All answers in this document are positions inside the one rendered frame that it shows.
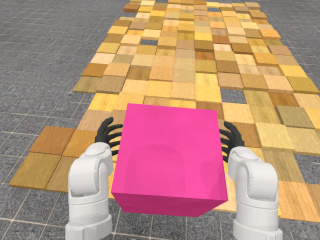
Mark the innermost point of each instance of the robot left hand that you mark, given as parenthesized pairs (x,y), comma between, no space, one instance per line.
(104,136)

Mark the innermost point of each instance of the robot right forearm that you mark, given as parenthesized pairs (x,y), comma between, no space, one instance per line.
(257,196)

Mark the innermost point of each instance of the robot right hand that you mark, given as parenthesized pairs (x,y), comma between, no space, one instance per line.
(235,139)

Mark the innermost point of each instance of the robot left forearm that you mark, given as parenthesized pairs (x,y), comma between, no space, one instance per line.
(88,192)

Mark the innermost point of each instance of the carton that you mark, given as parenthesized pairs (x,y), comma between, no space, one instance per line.
(169,161)

